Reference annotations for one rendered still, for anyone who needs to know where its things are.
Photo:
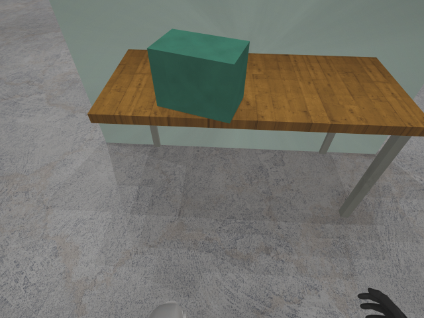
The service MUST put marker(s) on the robot right hand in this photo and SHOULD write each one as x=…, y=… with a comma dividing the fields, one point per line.
x=385, y=306

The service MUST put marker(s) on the table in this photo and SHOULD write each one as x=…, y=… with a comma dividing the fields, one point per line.
x=283, y=92

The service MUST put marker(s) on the carton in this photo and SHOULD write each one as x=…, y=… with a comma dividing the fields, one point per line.
x=199, y=74

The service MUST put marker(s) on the robot left thigh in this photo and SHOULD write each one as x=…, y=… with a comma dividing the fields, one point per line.
x=169, y=310

